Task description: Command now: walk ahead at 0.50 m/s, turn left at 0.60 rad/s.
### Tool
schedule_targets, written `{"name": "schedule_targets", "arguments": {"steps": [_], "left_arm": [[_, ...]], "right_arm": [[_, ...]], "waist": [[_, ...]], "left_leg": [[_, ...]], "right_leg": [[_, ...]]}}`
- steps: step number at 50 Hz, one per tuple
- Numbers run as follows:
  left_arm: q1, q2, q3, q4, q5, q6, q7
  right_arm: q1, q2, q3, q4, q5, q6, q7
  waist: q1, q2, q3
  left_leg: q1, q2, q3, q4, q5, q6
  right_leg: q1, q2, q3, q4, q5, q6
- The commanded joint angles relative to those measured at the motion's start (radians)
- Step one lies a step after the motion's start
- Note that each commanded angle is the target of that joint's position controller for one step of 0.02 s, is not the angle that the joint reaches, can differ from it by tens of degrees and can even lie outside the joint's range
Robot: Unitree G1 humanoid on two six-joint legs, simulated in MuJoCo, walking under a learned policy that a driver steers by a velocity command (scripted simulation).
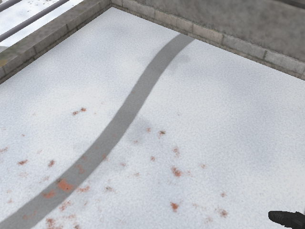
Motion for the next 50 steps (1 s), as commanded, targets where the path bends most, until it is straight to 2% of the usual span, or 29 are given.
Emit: {"name": "schedule_targets", "arguments": {"steps": [1,3,4,5,6,7,8,9,10,11,12,13,15,19,25,29,32,33,34,35,36,37,38,39,40,41,44,47,50], "left_arm": [[-0.027,0.193,0.040,-0.046,-0.012,-0.009,0.000],[-0.018,0.182,0.040,-0.042,-0.024,0.003,-0.012],[-0.003,0.186,0.041,-0.033,-0.029,0.008,-0.012],[0.007,0.216,0.046,-0.024,-0.036,0.012,-0.011],[-0.001,0.234,0.049,-0.020,-0.044,0.018,-0.010],[-0.016,0.230,0.045,-0.020,-0.054,0.027,-0.008],[-0.030,0.196,0.030,-0.037,-0.046,0.023,-0.007],[0.054,0.052,-0.020,-0.077,-0.013,0.001,-0.026],[-0.008,0.132,0.000,-0.060,-0.051,-0.032,-0.036],[-0.111,0.163,0.016,-0.105,-0.083,-0.036,-0.036],[-0.150,0.141,0.009,-0.124,-0.069,-0.031,-0.029],[-0.155,0.131,0.012,-0.121,-0.044,-0.018,-0.027],[-0.075,0.109,0.020,-0.098,-0.042,0.021,-0.028],[-0.112,0.068,0.019,-0.113,-0.037,0.047,-0.021],[-0.298,0.042,0.009,-0.170,-0.024,0.041,-0.049],[-0.390,0.036,0.002,-0.229,-0.026,0.042,-0.076],[-0.343,0.080,0.023,-0.254,-0.025,0.047,-0.087],[-0.256,0.111,0.040,-0.242,-0.029,0.050,-0.085],[-0.097,0.164,0.069,-0.206,-0.031,0.051,-0.078],[0.046,0.253,0.102,-0.179,-0.027,0.058,-0.057],[0.014,0.346,0.111,-0.188,-0.032,0.044,-0.055],[0.066,0.266,0.087,-0.211,-0.024,0.035,-0.057],[0.032,0.206,0.072,-0.205,-0.020,0.028,-0.056],[-0.041,0.172,0.060,-0.218,-0.031,0.024,-0.055],[-0.109,0.138,0.050,-0.233,-0.031,0.024,-0.053],[-0.138,0.118,0.042,-0.251,-0.018,0.022,-0.048],[-0.139,0.139,0.046,-0.253,-0.021,0.016,-0.035],[-0.103,0.170,0.054,-0.240,-0.029,0.023,-0.015],[-0.065,0.170,0.055,-0.230,-0.037,0.035,-0.008]], "right_arm": [[-0.115,-0.032,-0.003,-0.104,0.003,-0.010,0.025],[-0.137,-0.036,-0.006,-0.117,0.010,-0.001,0.031],[-0.140,-0.028,-0.006,-0.125,0.005,-0.005,0.030],[-0.112,-0.033,-0.010,-0.125,-0.004,-0.008,0.030],[-0.043,-0.054,-0.024,-0.109,-0.009,-0.011,0.029],[0.116,-0.094,-0.047,-0.059,-0.010,-0.013,0.024],[0.286,-0.160,-0.072,-0.016,-0.017,-0.012,0.006],[0.326,-0.271,-0.079,-0.005,-0.029,-0.024,-0.007],[0.400,-0.192,-0.059,-0.001,-0.037,-0.033,-0.012],[0.340,-0.159,-0.045,0.021,-0.040,-0.043,-0.009],[0.253,-0.124,-0.032,0.025,-0.031,-0.049,-0.005],[0.182,-0.081,-0.021,0.021,-0.025,-0.053,-0.001],[0.128,-0.048,-0.013,0.032,-0.030,-0.072,0.000],[0.153,-0.082,-0.027,0.084,-0.048,-0.092,-0.018],[0.192,-0.113,-0.037,0.133,-0.038,-0.086,-0.044],[0.243,-0.142,-0.050,0.172,-0.021,-0.066,-0.049],[0.210,-0.186,-0.062,0.171,-0.005,-0.049,-0.055],[0.195,-0.203,-0.065,0.169,-0.001,-0.042,-0.057],[0.169,-0.205,-0.062,0.166,0.007,-0.039,-0.058],[0.178,-0.171,-0.047,0.148,-0.007,-0.049,-0.061],[0.301,-0.017,0.002,0.102,-0.042,-0.073,-0.044],[0.198,-0.093,-0.004,0.092,-0.012,-0.113,-0.029],[0.108,-0.126,-0.012,0.065,0.020,-0.126,-0.024],[0.085,-0.118,-0.006,0.060,0.003,-0.132,-0.032],[0.071,-0.126,-0.013,0.063,-0.027,-0.131,-0.041],[0.087,-0.134,-0.021,0.060,-0.034,-0.119,-0.042],[0.096,-0.107,-0.016,0.057,-0.042,-0.085,-0.044],[-0.006,-0.070,0.002,0.032,-0.048,-0.076,-0.043],[-0.111,-0.055,0.013,0.017,-0.036,-0.082,-0.029]], "waist": [[-0.003,-0.086,0.037],[-0.007,-0.112,0.051],[-0.021,-0.117,0.036],[-0.047,-0.127,0.007],[-0.100,-0.146,-0.035],[-0.187,-0.127,-0.108],[-0.260,-0.088,-0.198],[-0.180,0.179,-0.320],[-0.253,0.086,-0.440],[-0.235,0.045,-0.277],[-0.178,0.003,-0.190],[-0.139,-0.014,-0.135],[-0.074,0.020,-0.095],[-0.064,0.003,-0.025],[-0.131,0.008,0.035],[-0.166,0.011,0.069],[-0.111,0.064,0.005],[-0.059,0.079,-0.048],[0.032,0.061,-0.127],[0.085,-0.045,-0.216],[-0.059,-0.318,-0.311],[0.027,-0.208,-0.430],[0.034,-0.173,-0.298],[-0.012,-0.082,-0.205],[-0.053,-0.048,-0.147],[-0.089,-0.062,-0.133],[-0.118,-0.064,-0.095],[-0.091,-0.084,-0.062],[-0.043,-0.132,-0.062]], "left_leg": [[0.012,-0.004,0.070,-0.098,0.004,0.027],[0.013,-0.016,0.088,-0.162,-0.092,0.047],[0.077,-0.048,0.113,-0.197,-0.141,0.062],[0.155,-0.086,0.139,-0.211,-0.190,0.076],[0.264,-0.123,0.157,-0.253,-0.218,0.098],[0.504,-0.167,0.175,-0.363,-0.132,0.128],[0.840,-0.063,0.024,-0.340,-0.060,0.173],[1.174,0.287,-0.507,-0.395,-0.043,0.353],[1.163,0.346,-0.699,-0.519,-0.064,0.381],[1.033,0.307,-0.495,-0.532,0.028,0.319],[0.881,0.255,-0.341,-0.545,0.091,0.268],[0.760,0.206,-0.237,-0.579,0.104,0.229],[0.616,0.164,-0.132,-0.661,0.065,0.196],[0.568,0.153,0.019,-0.723,0.167,0.179],[0.631,0.132,0.179,-0.732,0.127,0.120],[0.785,0.190,0.208,-0.671,0.204,0.110],[0.829,0.197,0.246,-0.512,0.628,0.075],[0.825,0.187,0.257,-0.389,0.769,0.060],[0.760,0.148,0.281,-0.182,0.766,0.031],[0.521,0.095,0.283,0.130,0.444,-0.017],[0.071,-0.124,0.154,0.499,-0.550,-0.079],[-0.027,-0.128,-0.064,0.586,-0.563,-0.051],[-0.100,-0.084,-0.063,0.570,-0.472,-0.027],[-0.075,-0.036,-0.055,0.479,-0.385,-0.014],[-0.012,-0.007,-0.045,0.399,-0.344,-0.018],[0.059,0.013,-0.052,0.361,-0.320,-0.023],[0.095,0.018,-0.026,0.228,-0.288,-0.060],[0.104,-0.014,0.002,0.013,-0.124,-0.093],[0.180,-0.069,0.013,-0.216,0.043,-0.098]], "right_leg": [[0.020,-0.294,0.094,-0.081,0.473,-0.124],[0.095,-0.308,0.069,-0.033,0.578,-0.111],[0.097,-0.320,0.069,0.010,0.741,-0.112],[0.104,-0.328,0.065,0.061,0.911,-0.120],[0.105,-0.322,0.055,0.160,1.042,-0.119],[0.031,-0.285,0.021,0.335,1.045,-0.100],[-0.233,-0.243,0.025,0.590,0.782,-0.066],[-0.661,-0.062,0.082,1.004,-0.200,-0.010],[-0.739,-0.025,0.323,1.149,-0.304,-0.025],[-0.804,-0.069,0.325,1.149,-0.215,-0.025],[-0.779,-0.120,0.305,1.069,-0.123,-0.020],[-0.732,-0.148,0.299,1.003,-0.062,-0.008],[-0.625,-0.170,0.310,0.950,0.020,0.010],[-0.703,-0.154,0.337,0.874,0.150,0.040],[-0.708,-0.128,0.256,0.530,0.413,0.028],[-0.759,-0.118,0.197,0.419,0.293,-0.014],[-0.608,-0.041,0.105,0.395,0.121,-0.078],[-0.491,0.003,0.080,0.384,0.082,-0.105],[-0.267,0.049,0.076,0.301,0.149,-0.144],[0.033,-0.048,0.268,0.275,0.217,-0.198],[0.353,-0.303,0.858,0.175,0.069,-0.401],[0.413,-0.342,1.041,0.036,-0.025,-0.407],[0.332,-0.319,0.896,0.023,0.033,-0.353],[0.175,-0.277,0.768,0.030,0.132,-0.316],[0.030,-0.240,0.676,0.022,0.243,-0.292],[-0.063,-0.219,0.628,0.001,0.317,-0.289],[-0.185,-0.184,0.548,-0.033,0.427,-0.287],[-0.249,-0.129,0.470,-0.031,0.436,-0.248],[-0.260,-0.089,0.453,0.000,0.339,-0.205]]}}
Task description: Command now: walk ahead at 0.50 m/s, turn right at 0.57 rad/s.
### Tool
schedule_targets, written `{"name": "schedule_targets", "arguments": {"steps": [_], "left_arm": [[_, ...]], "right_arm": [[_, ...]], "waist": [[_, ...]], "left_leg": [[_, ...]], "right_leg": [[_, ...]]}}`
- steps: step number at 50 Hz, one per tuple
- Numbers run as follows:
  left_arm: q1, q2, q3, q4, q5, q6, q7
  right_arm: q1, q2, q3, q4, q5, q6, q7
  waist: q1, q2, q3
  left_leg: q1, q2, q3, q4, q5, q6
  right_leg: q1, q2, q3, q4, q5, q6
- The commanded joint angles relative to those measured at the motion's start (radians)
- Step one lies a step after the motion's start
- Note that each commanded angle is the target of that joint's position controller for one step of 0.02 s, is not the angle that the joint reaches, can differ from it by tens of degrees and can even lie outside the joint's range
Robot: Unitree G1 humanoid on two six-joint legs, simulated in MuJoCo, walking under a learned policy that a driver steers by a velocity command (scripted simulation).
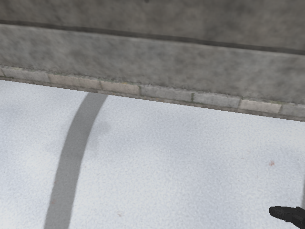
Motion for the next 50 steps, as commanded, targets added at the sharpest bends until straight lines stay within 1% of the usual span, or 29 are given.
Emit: {"name": "schedule_targets", "arguments": {"steps": [1,5,7,8,9,10,11,12,13,15,17,20,23,27,29,31,32,33,34,35,36,37,38,40,44,46,47,49,50], "left_arm": [[0.001,0.166,0.044,-0.063,-0.007,-0.006,0.012],[0.034,0.162,0.046,-0.057,-0.010,0.006,0.015],[-0.002,0.154,0.046,-0.072,-0.007,0.008,0.017],[-0.021,0.121,0.035,-0.088,-0.003,0.004,0.015],[-0.025,0.062,0.013,-0.113,0.014,-0.002,0.011],[0.131,0.021,-0.001,-0.134,-0.014,-0.010,0.012],[0.130,0.126,0.014,-0.104,-0.024,-0.009,0.015],[0.019,0.176,0.028,-0.117,-0.013,-0.002,0.014],[-0.043,0.165,0.029,-0.133,0.000,0.004,0.014],[-0.077,0.133,0.031,-0.155,0.002,0.007,0.002],[-0.063,0.097,0.025,-0.153,-0.006,0.017,-0.004],[-0.130,0.068,0.010,-0.181,0.011,0.027,-0.002],[-0.205,0.043,-0.005,-0.192,0.019,0.012,-0.006],[-0.270,0.041,-0.005,-0.193,0.011,-0.004,-0.032],[-0.245,0.082,0.011,-0.189,0.022,-0.001,-0.040],[-0.148,0.118,0.028,-0.148,0.050,-0.008,-0.035],[-0.102,0.171,0.039,-0.155,0.051,-0.009,-0.020],[-0.044,0.243,0.040,-0.165,0.078,-0.005,-0.001],[0.003,0.226,0.029,-0.152,0.063,-0.004,0.002],[0.006,0.197,0.026,-0.149,0.046,0.006,-0.001],[-0.064,0.174,0.018,-0.147,0.026,0.009,0.001],[-0.129,0.150,0.007,-0.149,0.023,0.012,0.003],[-0.199,0.132,-0.004,-0.152,0.029,0.015,0.004],[-0.278,0.135,-0.003,-0.148,0.049,-0.003,-0.002],[-0.275,0.129,-0.007,-0.103,0.047,-0.010,-0.009],[-0.280,0.093,-0.023,-0.080,0.039,-0.005,-0.013],[-0.282,0.081,-0.031,-0.073,0.045,-0.004,-0.018],[-0.237,0.055,-0.046,-0.037,0.056,-0.001,-0.021],[-0.144,0.044,-0.040,-0.022,0.057,0.003,-0.015]], "right_arm": [[-0.092,-0.046,-0.005,-0.071,0.013,-0.014,0.012],[-0.118,-0.093,-0.023,-0.087,0.024,-0.034,0.030],[-0.023,-0.115,-0.040,-0.067,0.025,-0.045,0.029],[0.075,-0.144,-0.054,-0.049,0.013,-0.050,0.023],[0.233,-0.205,-0.071,-0.038,-0.003,-0.050,0.014],[0.309,-0.271,-0.085,-0.002,-0.015,-0.040,0.019],[0.293,-0.180,-0.068,-0.016,0.011,-0.034,0.020],[0.255,-0.115,-0.050,-0.026,0.016,-0.025,0.014],[0.212,-0.100,-0.040,-0.029,0.008,-0.016,0.012],[0.172,-0.072,-0.027,-0.013,-0.001,-0.011,0.011],[0.173,-0.072,-0.027,0.011,0.005,-0.017,0.013],[0.183,-0.128,-0.041,0.050,0.004,-0.023,0.007],[0.170,-0.160,-0.048,0.078,0.008,-0.006,-0.003],[0.212,-0.174,-0.047,0.115,0.033,0.014,-0.004],[0.192,-0.177,-0.043,0.118,0.042,0.017,0.003],[0.197,-0.182,-0.039,0.132,0.051,0.021,-0.008],[0.222,-0.155,-0.026,0.133,0.036,0.014,-0.012],[0.314,-0.086,0.003,0.118,-0.014,0.001,-0.004],[0.376,-0.081,0.021,0.129,0.001,-0.004,0.008],[0.312,-0.167,-0.001,0.132,0.030,0.010,0.015],[0.236,-0.154,0.004,0.108,0.040,0.026,0.009],[0.205,-0.143,0.003,0.114,0.024,0.046,-0.003],[0.196,-0.144,0.002,0.112,0.013,0.070,-0.017],[0.252,-0.116,0.004,0.133,0.006,0.097,-0.034],[0.210,-0.092,0.015,0.129,0.003,0.118,-0.039],[0.210,-0.068,0.021,0.132,0.000,0.117,-0.028],[0.195,-0.073,0.023,0.125,-0.021,0.116,-0.021],[0.168,-0.141,0.016,0.097,-0.031,0.112,-0.016],[0.090,-0.195,0.006,0.082,-0.024,0.105,-0.017]], "waist": [[0.012,-0.123,-0.054],[0.012,-0.142,-0.053],[-0.050,-0.166,-0.072],[-0.102,-0.155,-0.136],[-0.164,-0.038,-0.270],[-0.092,0.318,-0.365],[-0.115,0.226,-0.302],[-0.146,0.118,-0.180],[-0.131,0.046,-0.109],[-0.090,0.060,-0.035],[-0.073,0.086,-0.025],[-0.071,0.051,0.006],[-0.077,0.048,-0.005],[-0.106,0.079,-0.042],[-0.072,0.090,-0.068],[-0.012,0.028,-0.105],[0.009,-0.028,-0.166],[-0.019,-0.225,-0.289],[-0.015,-0.270,-0.478],[0.018,-0.146,-0.449],[0.002,-0.116,-0.331],[-0.023,-0.061,-0.250],[-0.065,-0.077,-0.198],[-0.115,-0.148,-0.173],[-0.092,-0.174,-0.145],[-0.096,-0.172,-0.132],[-0.102,-0.158,-0.112],[-0.082,-0.087,-0.056],[0.001,0.050,-0.028]], "left_leg": [[0.157,-0.082,0.061,-0.182,0.150,-0.013],[0.201,-0.106,0.026,-0.302,0.071,0.020],[0.332,-0.112,0.040,-0.364,0.041,0.058],[0.502,-0.069,0.018,-0.367,0.046,0.094],[0.762,0.112,-0.158,-0.357,0.003,0.162],[1.038,0.331,-0.631,-0.446,-0.162,0.340],[1.005,0.344,-0.706,-0.483,-0.382,0.336],[0.889,0.294,-0.534,-0.492,-0.373,0.287],[0.764,0.247,-0.401,-0.506,-0.255,0.256],[0.611,0.176,-0.230,-0.553,-0.091,0.229],[0.565,0.156,-0.134,-0.592,-0.018,0.231],[0.554,0.185,-0.055,-0.617,0.173,0.255],[0.552,0.146,0.085,-0.591,0.416,0.231],[0.607,0.120,0.159,-0.539,0.469,0.187],[0.639,0.139,0.139,-0.481,0.514,0.173],[0.621,0.107,0.147,-0.305,0.546,0.136],[0.523,0.054,0.183,-0.133,0.385,0.100],[0.188,-0.042,0.210,0.204,-0.256,0.039],[0.067,-0.095,0.085,0.396,-0.665,0.008],[0.046,-0.044,0.020,0.440,-0.595,0.004],[-0.007,-0.012,0.045,0.413,-0.532,0.001],[0.027,0.016,0.044,0.349,-0.473,-0.009],[0.120,0.031,0.039,0.275,-0.430,-0.019],[0.306,0.008,0.069,0.163,-0.337,-0.028],[0.425,-0.019,0.080,-0.053,-0.203,-0.020],[0.493,-0.035,0.093,-0.177,-0.105,-0.003],[0.532,-0.037,0.090,-0.237,-0.083,0.004],[0.543,0.055,-0.007,-0.380,-0.038,0.048],[0.431,0.076,-0.027,-0.402,-0.184,0.084]], "right_leg": [[-0.062,-0.187,0.153,-0.077,0.226,-0.137],[0.045,-0.234,0.287,0.017,0.139,-0.118],[0.048,-0.220,0.315,0.098,0.179,-0.088],[0.003,-0.174,0.279,0.218,0.227,-0.055],[-0.130,-0.107,0.184,0.501,0.073,-0.014],[-0.477,0.012,0.076,0.804,-0.387,0.049],[-0.606,-0.078,0.088,0.944,-0.355,0.064],[-0.632,-0.113,0.066,0.981,-0.252,0.072],[-0.601,-0.144,0.035,0.965,-0.178,0.076],[-0.541,-0.191,0.026,0.895,-0.109,0.076],[-0.515,-0.204,-0.002,0.851,-0.096,0.081],[-0.556,-0.212,-0.008,0.729,-0.050,0.103],[-0.469,-0.183,-0.063,0.520,0.086,0.111],[-0.310,-0.145,-0.111,0.278,0.225,0.091],[-0.238,-0.134,-0.108,0.218,0.173,0.057],[-0.052,-0.084,-0.142,0.054,0.262,0.010],[0.118,-0.158,-0.077,0.086,0.564,-0.022],[0.457,-0.415,0.216,0.238,1.163,-0.174],[0.556,-0.575,0.461,0.155,1.121,-0.334],[0.485,-0.494,0.393,0.098,0.850,-0.292],[0.383,-0.450,0.302,0.065,0.662,-0.236],[0.233,-0.417,0.253,0.021,0.536,-0.192],[0.076,-0.387,0.206,-0.022,0.462,-0.163],[-0.114,-0.332,0.100,-0.070,0.429,-0.134],[-0.185,-0.297,0.052,-0.095,0.078,-0.123],[-0.204,-0.276,0.044,-0.085,-0.124,-0.083],[-0.228,-0.249,0.037,-0.069,-0.199,-0.048],[-0.242,-0.186,0.018,0.002,-0.265,0.039],[-0.176,-0.124,-0.051,0.014,-0.165,0.072]]}}
Over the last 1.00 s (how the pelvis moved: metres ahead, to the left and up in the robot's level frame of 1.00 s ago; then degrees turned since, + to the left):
0.55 -0.04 0.01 -20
